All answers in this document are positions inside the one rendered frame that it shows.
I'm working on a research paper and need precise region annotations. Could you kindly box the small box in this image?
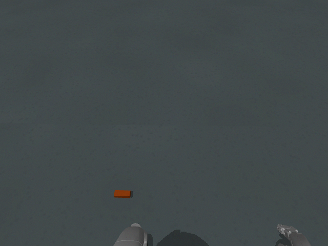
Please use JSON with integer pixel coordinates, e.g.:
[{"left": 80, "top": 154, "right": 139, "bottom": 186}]
[{"left": 114, "top": 190, "right": 131, "bottom": 198}]

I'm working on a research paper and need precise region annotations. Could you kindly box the right robot hand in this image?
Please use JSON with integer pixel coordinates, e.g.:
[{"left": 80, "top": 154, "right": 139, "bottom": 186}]
[{"left": 277, "top": 224, "right": 311, "bottom": 246}]

